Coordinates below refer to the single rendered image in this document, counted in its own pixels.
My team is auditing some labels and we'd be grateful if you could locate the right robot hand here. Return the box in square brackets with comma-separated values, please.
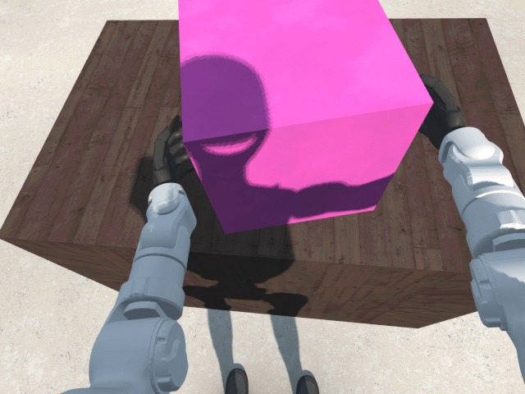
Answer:
[418, 74, 466, 150]

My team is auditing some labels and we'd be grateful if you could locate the right robot foot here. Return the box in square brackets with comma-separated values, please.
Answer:
[296, 375, 319, 394]

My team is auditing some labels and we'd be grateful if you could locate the robot right upper arm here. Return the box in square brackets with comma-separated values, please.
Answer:
[469, 248, 525, 384]

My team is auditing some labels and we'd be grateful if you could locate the left robot hand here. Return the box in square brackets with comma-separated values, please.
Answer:
[153, 127, 195, 188]

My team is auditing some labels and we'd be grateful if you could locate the pedestal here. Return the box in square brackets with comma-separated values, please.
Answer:
[0, 18, 525, 328]

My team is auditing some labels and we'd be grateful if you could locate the robot left forearm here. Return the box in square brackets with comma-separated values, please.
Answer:
[89, 183, 197, 382]

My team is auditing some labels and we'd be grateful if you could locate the left robot foot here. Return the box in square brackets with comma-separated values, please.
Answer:
[226, 369, 249, 394]

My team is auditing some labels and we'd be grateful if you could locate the robot foot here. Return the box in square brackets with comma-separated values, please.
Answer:
[226, 369, 249, 394]
[296, 375, 319, 394]

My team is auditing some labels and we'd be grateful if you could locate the robot right forearm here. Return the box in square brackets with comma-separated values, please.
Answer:
[438, 127, 525, 259]

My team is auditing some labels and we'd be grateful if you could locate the robot left upper arm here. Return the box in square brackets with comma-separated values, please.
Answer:
[60, 317, 189, 394]

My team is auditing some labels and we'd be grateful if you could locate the carton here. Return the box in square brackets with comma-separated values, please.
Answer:
[178, 0, 434, 234]

